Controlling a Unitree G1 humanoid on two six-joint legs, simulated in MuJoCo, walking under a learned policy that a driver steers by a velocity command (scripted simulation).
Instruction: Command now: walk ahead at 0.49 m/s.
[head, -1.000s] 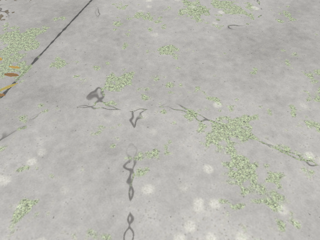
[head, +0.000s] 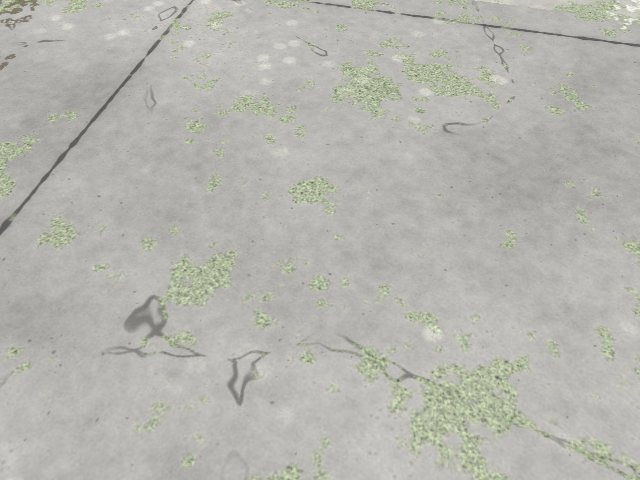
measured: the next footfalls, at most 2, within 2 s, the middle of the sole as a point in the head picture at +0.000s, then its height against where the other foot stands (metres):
right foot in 0.30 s outside the picture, level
left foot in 0.86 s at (288, 420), level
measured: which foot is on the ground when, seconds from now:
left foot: down 0.00-0.32, up 0.34-0.84, down 0.86-1.00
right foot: up 0.00-0.28, down 0.30-0.88, up 0.90-1.00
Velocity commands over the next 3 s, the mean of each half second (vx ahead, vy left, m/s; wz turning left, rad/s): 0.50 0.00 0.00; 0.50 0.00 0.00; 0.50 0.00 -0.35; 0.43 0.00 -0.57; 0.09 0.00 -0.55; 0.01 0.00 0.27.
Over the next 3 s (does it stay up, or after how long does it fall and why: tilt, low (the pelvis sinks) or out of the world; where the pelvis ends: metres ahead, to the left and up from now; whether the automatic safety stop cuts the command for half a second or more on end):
stays up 1.14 -0.15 -0.01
